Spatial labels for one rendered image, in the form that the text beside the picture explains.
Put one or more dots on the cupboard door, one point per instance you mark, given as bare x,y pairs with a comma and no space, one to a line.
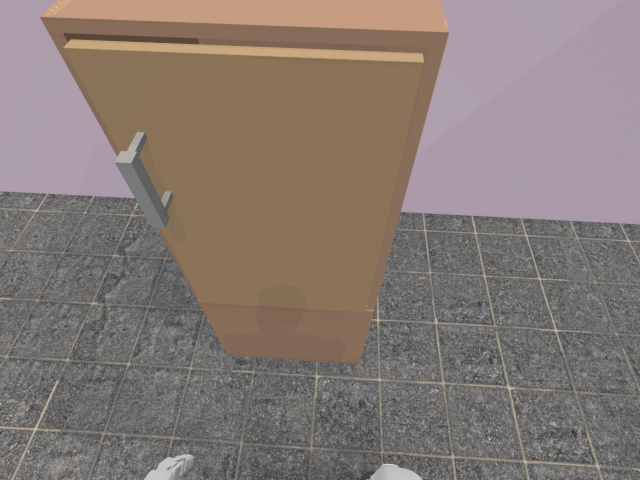
282,162

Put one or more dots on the robot left hand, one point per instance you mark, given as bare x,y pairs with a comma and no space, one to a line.
171,468

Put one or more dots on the robot right shin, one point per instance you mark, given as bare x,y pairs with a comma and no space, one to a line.
386,465

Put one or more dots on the handle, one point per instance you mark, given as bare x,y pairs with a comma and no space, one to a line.
140,184

